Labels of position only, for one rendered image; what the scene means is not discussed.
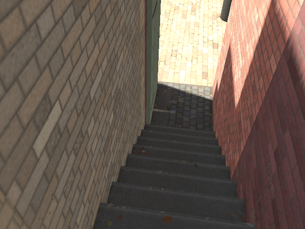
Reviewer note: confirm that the stairs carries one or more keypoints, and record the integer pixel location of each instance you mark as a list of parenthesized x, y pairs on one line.
[(109, 217)]

